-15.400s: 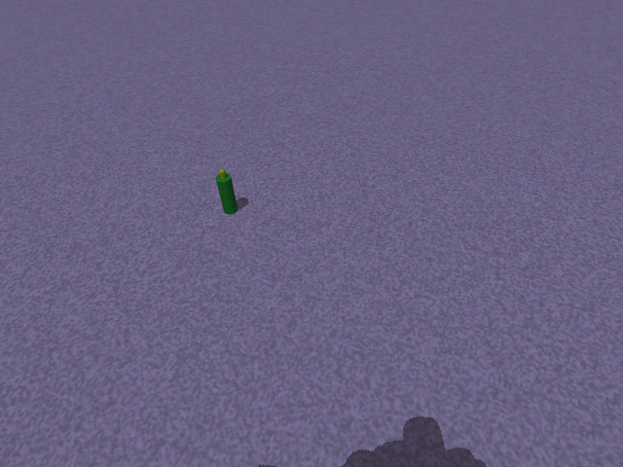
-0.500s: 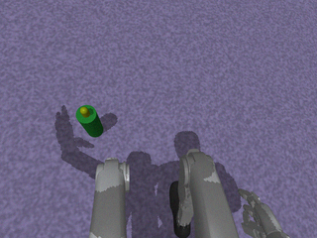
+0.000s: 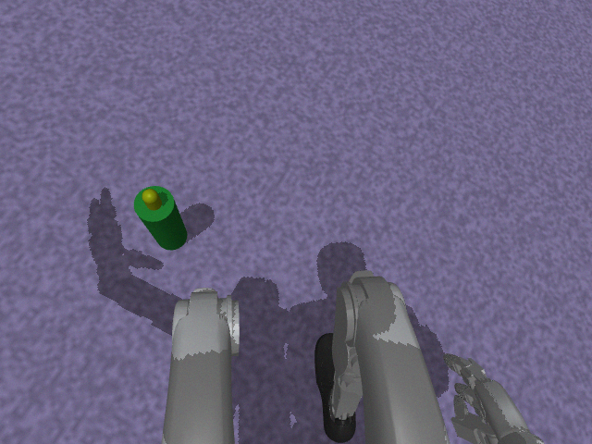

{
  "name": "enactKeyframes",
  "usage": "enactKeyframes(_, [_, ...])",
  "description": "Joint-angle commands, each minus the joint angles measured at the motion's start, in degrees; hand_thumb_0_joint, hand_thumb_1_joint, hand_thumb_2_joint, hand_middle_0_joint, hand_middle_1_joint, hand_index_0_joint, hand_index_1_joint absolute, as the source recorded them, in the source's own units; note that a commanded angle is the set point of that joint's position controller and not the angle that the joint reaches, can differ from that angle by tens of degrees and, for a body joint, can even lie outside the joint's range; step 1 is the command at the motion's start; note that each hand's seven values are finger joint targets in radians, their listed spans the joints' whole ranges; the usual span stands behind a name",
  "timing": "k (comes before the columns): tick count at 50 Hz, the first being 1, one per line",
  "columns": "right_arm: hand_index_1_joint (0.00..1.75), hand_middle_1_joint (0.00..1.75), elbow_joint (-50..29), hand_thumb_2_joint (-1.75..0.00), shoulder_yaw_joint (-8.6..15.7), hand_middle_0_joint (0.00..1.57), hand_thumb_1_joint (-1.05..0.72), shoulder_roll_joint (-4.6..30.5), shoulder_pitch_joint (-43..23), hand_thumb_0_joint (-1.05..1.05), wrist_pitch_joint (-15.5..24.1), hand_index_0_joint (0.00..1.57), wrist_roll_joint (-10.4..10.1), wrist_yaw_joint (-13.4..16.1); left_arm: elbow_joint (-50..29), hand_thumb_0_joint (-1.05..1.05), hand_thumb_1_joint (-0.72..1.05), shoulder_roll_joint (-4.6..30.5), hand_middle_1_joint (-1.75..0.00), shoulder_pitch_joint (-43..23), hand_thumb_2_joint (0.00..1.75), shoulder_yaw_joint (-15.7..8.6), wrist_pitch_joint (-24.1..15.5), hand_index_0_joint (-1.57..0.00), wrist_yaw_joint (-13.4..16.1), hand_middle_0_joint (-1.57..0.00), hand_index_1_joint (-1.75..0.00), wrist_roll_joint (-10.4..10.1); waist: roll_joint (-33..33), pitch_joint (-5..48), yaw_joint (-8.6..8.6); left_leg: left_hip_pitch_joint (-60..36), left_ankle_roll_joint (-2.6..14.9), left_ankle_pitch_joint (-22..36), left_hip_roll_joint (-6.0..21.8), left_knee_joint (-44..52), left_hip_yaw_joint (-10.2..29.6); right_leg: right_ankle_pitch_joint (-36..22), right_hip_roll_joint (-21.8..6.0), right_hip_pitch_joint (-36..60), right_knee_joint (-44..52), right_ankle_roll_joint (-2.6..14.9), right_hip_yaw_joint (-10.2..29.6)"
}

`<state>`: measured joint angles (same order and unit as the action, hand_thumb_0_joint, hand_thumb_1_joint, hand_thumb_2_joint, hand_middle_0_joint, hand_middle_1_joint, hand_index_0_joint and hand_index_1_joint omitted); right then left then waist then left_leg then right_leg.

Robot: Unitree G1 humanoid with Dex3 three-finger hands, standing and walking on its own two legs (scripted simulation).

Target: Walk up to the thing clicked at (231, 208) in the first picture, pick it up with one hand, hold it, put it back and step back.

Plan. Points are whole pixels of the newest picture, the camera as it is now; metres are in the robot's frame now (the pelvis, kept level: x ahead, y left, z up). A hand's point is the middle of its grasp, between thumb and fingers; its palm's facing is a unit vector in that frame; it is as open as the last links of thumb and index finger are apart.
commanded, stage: approach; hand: left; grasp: from the side
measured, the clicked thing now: (162, 218) +0.49 +0.21 -0.28
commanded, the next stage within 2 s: close in in 0.52 s
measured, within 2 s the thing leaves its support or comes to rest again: neither
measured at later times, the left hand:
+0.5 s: hand (72, 238) +0.42 +0.32 -0.19, palm faces +0.09 -1.00 +0.04, open 17.4 cm
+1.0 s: hand (137, 240) +0.44 +0.24 -0.26, palm faces +0.09 -1.00 +0.01, open 17.7 cm
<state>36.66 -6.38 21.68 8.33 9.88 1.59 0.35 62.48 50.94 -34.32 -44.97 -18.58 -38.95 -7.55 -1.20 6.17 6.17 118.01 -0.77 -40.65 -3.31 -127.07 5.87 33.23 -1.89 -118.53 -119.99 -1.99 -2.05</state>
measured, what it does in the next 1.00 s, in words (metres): lowers itself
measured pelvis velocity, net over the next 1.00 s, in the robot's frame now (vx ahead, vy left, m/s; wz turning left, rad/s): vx -0.02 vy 0.02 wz -0.14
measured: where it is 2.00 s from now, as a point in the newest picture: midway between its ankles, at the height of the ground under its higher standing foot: (274, 423)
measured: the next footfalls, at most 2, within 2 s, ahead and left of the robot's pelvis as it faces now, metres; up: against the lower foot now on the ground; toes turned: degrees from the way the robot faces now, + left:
none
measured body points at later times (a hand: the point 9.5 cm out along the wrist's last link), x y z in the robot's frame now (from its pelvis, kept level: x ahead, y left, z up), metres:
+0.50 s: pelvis +0.00 +0.01 -0.08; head +0.24 +0.13 +0.28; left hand +0.41 +0.37 -0.19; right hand +0.14 -0.27 -0.15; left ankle +0.08 +0.12 -0.36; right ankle +0.12 -0.14 -0.36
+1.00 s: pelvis -0.02 +0.02 -0.11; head +0.22 +0.16 +0.24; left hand +0.43 +0.30 -0.26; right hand +0.09 -0.25 -0.14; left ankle +0.08 +0.12 -0.36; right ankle +0.12 -0.13 -0.36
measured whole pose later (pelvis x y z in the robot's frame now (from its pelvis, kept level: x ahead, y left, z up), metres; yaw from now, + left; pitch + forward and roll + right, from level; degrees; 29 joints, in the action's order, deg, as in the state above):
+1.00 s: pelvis -0.02 +0.02 -0.11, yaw -8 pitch +14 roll -17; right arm 34.2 -25.3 23.1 -4.6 3.0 17.9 -8.1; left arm 81.7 45.2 -37.4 -32.3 -60.4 -13.3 -4.4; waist -12.3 -14.7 15.0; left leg 125.5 0.6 -41.0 -3.9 -151.4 15.7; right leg 29.7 0.9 -120.8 -134.1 -3.0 -10.3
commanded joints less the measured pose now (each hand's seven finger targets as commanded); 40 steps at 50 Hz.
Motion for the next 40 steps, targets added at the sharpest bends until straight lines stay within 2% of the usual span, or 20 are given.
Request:
enactKeyframes(1, [0.3, 0.3, -3.2, -0.9, 5.1, 0.2, -0.89, 13.5, 6.5, 0.0, 1.6, 0.2, -0.3, 1.0, -9.0, 0.0, -0.57, 21.4, -0.07, -12.4, 0.03, -2.4, -4.8, -0.06, -0.7, -0.08, -0.09, -2.5, 11.7, 31.1, -0.24, -19.1, 2.61, 4.2, 1.6, 17.9, -2.6, 0.4, 0.8, 17.6, 9.8, 3.87, -3.1])
enactKeyframes(4, [0.3, 0.3, -2.7, -0.9, 4.2, 0.2, -0.89, 13.3, 5.8, 0.0, 2.2, 0.2, 0.1, 0.7, -6.0, 0.0, -0.55, 18.4, -0.08, -13.2, 0.02, -0.5, -7.6, -0.06, -1.4, -0.08, -0.09, -3.6, 10.9, 27.7, 1.23, -16.2, 2.59, 2.3, 1.6, 16.2, -2.0, 1.7, 0.9, 15.2, 8.2, 3.81, -3.6])
enactKeyframes(6, [0.3, 0.3, -2.8, -0.9, 3.5, 0.2, -0.89, 13.9, 5.5, 0.0, 2.4, 0.2, 0.6, 0.4, -3.0, 0.0, -0.55, 17.6, -0.07, -12.1, 0.01, -1.7, -10.2, -0.06, -1.7, -0.08, -0.08, -5.0, 9.9, 27.8, 1.51, -16.3, 2.33, 6.1, 1.6, 13.6, -2.1, -1.3, 1.1, 14.8, 6.5, 3.8, -4.0])
enactKeyframes(8, [0.3, 0.3, -2.9, -0.9, 2.8, 0.2, -0.89, 13.9, 5.5, 0.0, 2.8, 0.2, 1.1, 0.0, -1.7, 0.0, -0.54, 14.9, -0.08, -13.5, 0.01, -0.6, -13.2, -0.07, -1.9, -0.08, -0.09, -6.5, 8.7, 27.7, 2.69, -14.6, 2.33, 6.8, 1.5, 11.5, -2.4, -1.7, 1.2, 15.6, 5.7, 3.68, -4.2])
enactKeyframes(9, [0.3, 0.3, -2.0, -0.9, 2.3, 0.2, -0.9, 13.7, 5.4, 0.0, 2.8, 0.2, 1.3, -0.2, 1.6, 0.0, -0.56, 11.7, -0.08, -12.5, 0.01, 1.6, -14.4, -0.07, -1.9, -0.09, -0.09, -6.9, 8.4, 26.3, 2.95, -14.3, 2.17, 5.8, 1.6, 10.9, -2.2, -0.9, 1.3, 14.1, 5.2, 3.73, -4.4])
enactKeyframes(11, [0.3, 0.3, -2.5, -0.9, 1.5, 0.2, -0.89, 14.5, 3.9, 0.0, 2.9, 0.2, 2.1, -0.5, 1.9, 0.0, -0.53, 13.0, -0.08, -14.4, 0.01, 1.6, -17.4, -0.07, -1.4, -0.08, -0.09, -7.2, 9.1, 25.1, 3.18, -13.2, 2.15, 3.9, 1.7, 9.5, -1.8, 0.3, 1.4, 13.2, 4.2, 3.63, -5.0])
enactKeyframes(15, [0.3, 0.3, -2.9, -0.9, -0.4, 0.2, -0.89, 16.0, 1.9, 0.0, 2.2, 0.2, 3.7, -1.4, 2.1, 0.0, -0.52, 17.1, -0.08, -14.2, 0.03, -1.1, -23.2, -0.05, 0.8, -0.07, -0.08, -7.0, 12.3, 26.8, 2.16, -15.0, 1.19, 7.0, 2.0, 7.3, -0.7, -2.0, 1.5, 13.8, 0.2, 3.85, -6.4])
enactKeyframes(21, [0.3, 0.3, -2.7, -0.91, -2.4, 0.2, -0.91, 17.6, -0.5, 0.0, -0.7, 0.2, 6.9, -2.2, -2.7, 0.0, -0.52, 16.6, -0.09, -14.8, 0.05, -0.2, -29.2, -0.05, 3.6, -0.07, -0.11, -4.9, 22.3, 30.8, 3.05, -23.2, -0.73, 15.5, 2.7, 4.8, 0.6, -8.2, 1.5, 13.5, -4.7, 4.27, -8.2])
enactKeyframes(25, [0.3, 0.3, -2.5, -0.91, -3.0, 0.2, -0.92, 19.0, -3.1, 0.0, -2.2, 0.2, 8.8, -2.6, -6.5, 0.0, -0.54, 13.7, -0.1, -16.7, 0.06, 3.5, -31.9, -0.05, 6.0, -0.07, -0.12, -2.8, 28.1, 30.3, 5.03, -27.8, -1.8, 17.8, 3.4, 4.5, 2.2, -9.0, 1.6, 10.2, -6.6, 4.48, -9.6])
enactKeyframes(26, [0.3, 0.3, -2.4, -0.91, -3.5, 0.2, -0.93, 19.0, -3.6, 0.0, -2.4, 0.2, 9.1, -2.9, -4.6, 0.0, -0.55, 10.5, -0.11, -16.8, 0.06, 5.8, -32.3, -0.05, 6.5, -0.07, -0.12, -2.7, 28.3, 28.5, 6.23, -27.8, -1.96, 17.7, 3.4, 4.2, 2.8, -9.0, 1.6, 9.3, -7.0, 4.43, -10.0])
enactKeyframes(27, [0.3, 0.3, -2.0, -0.91, -3.9, 0.2, -0.93, 18.9, -3.4, 0.0, -2.7, 0.2, 9.3, -3.1, -3.6, 0.0, -0.57, 7.9, -0.1, -16.6, 0.06, 7.0, -32.6, -0.05, 7.0, -0.07, -0.12, -2.9, 26.5, 27.7, 7.47, -26.5, -1.71, 16.3, 3.5, 3.3, 3.1, -8.5, 1.8, 9.4, -6.8, 4.21, -10.4])
enactKeyframes(28, [0.3, 0.3, -2.3, -0.91, -4.6, 0.2, -0.93, 18.5, -4.4, 0.0, -2.7, 0.2, 9.3, -3.4, -1.3, 0.0, -0.58, 3.5, -0.1, -17.2, 0.06, 10.1, -33.0, -0.05, 7.3, -0.07, -0.12, -3.4, 23.6, 25.3, 9.24, -23.1, -1.27, 13.5, 3.2, 2.5, 3.2, -7.9, 1.8, 9.6, -6.4, 3.96, -10.8])
enactKeyframes(29, [0.3, 0.3, -2.1, -0.91, -5.1, 0.2, -0.94, 18.9, -4.3, 0.0, -2.8, 0.2, 9.5, -3.6, 0.4, 0.0, -0.61, 4.0, -0.1, -16.0, 0.05, 9.4, -33.5, -0.05, 8.1, -0.07, -0.12, -3.7, 21.0, 24.3, 9.66, -21.1, -0.84, 11.9, 3.1, 1.6, 3.3, -7.4, 2.0, 10.5, -6.0, 3.63, -11.2])
enactKeyframes(31, [0.3, 0.3, -1.3, -0.91, -6.8, 0.2, -0.94, 18.6, -5.2, 0.0, -3.1, 0.2, 9.9, -3.9, 8.4, 0.0, -0.61, 0.4, -0.1, -14.7, 0.04, 13.4, -34.4, -0.05, 9.2, -0.07, -0.11, -4.0, 14.7, 18.8, 11.64, -14.2, 0.37, 5.9, 2.8, -0.6, 3.2, -4.3, 2.2, 10.9, -4.7, 2.83, -11.5])
enactKeyframes(33, [0.3, 0.3, -2.9, -0.91, -8.0, 0.2, -0.95, 19.3, -6.7, 0.0, -3.5, 0.2, 10.7, -4.3, 7.8, 0.0, -0.61, 6.6, -0.08, -16.1, 0.0, 10.2, -36.7, -0.07, 11.6, -0.07, -0.08, -3.5, 13.8, 18.7, 10.54, -12.3, 0.52, 5.6, 2.7, -1.6, 3.5, -4.5, 2.5, 12.5, -5.3, 2.64, -11.9])
enactKeyframes(34, [0.3, 0.3, -2.8, -0.91, -8.4, 0.2, -0.95, 19.7, -7.6, 0.0, -4.0, 0.2, 11.1, -4.5, 10.1, 0.0, -0.61, 7.4, -0.08, -14.2, 0.0, 9.2, -37.6, -0.07, 12.8, -0.07, -0.08, -3.2, 14.1, 17.5, 10.13, -12.6, 0.36, 5.7, 2.8, -1.5, 3.8, -4.3, 2.6, 12.3, -5.6, 2.67, -12.2])
enactKeyframes(35, [0.3, 0.3, -3.6, -0.91, -9.4, 0.2, -0.95, 19.4, -8.5, 0.0, -4.3, 0.2, 11.5, -4.8, 11.3, 0.0, -0.61, 5.8, -0.09, -15.1, 0.0, 10.6, -38.5, -0.08, 13.9, -0.08, -0.09, -2.9, 13.2, 16.3, 10.8, -11.8, 0.41, 4.7, 2.8, -1.6, 4.2, -3.6, 2.7, 12.7, -5.6, 2.55, -12.7])
enactKeyframes(36, [0.3, 0.3, -3.4, -0.91, -9.5, 0.2, -0.94, 20.1, -8.4, 0.0, -4.6, 0.2, 12.1, -5.2, 12.7, 0.0, -0.61, 6.5, -0.09, -13.3, 0.0, 8.7, -39.6, -0.07, 15.1, -0.07, -0.09, -2.8, 13.2, 16.4, 10.65, -12.6, 0.17, 5.7, 2.9, -1.7, 4.6, -4.6, 2.9, 13.3, -6.0, 2.57, -13.1])
enactKeyframes(37, [0.3, 0.3, -4.0, -0.91, -10.3, 0.2, -0.94, 19.9, -9.8, 0.0, -4.7, 0.2, 12.5, -5.5, 12.2, 0.0, -0.61, 6.6, -0.09, -14.3, 0.0, 9.3, -40.9, -0.08, 16.3, -0.07, -0.09, -2.4, 14.0, 15.3, 10.93, -12.3, 0.11, 5.0, 2.8, -1.4, 4.9, -4.0, 3.1, 13.5, -6.0, 2.56, -13.3])
enactKeyframes(40, [0.3, 0.3, -4.4, -0.91, -11.2, 0.2, -0.94, 20.5, -10.5, 0.0, -5.5, 0.2, 13.8, -6.2, 12.1, 0.0, -0.61, 9.1, -0.08, -14.4, 0.01, 7.0, -43.7, -0.07, 20.4, -0.07, -0.09, -0.7, 16.7, 15.2, 10.52, -13.7, -0.51, 6.2, 3.0, -1.0, 5.4, -5.0, 3.5, 14.3, -6.9, 2.66, -14.0])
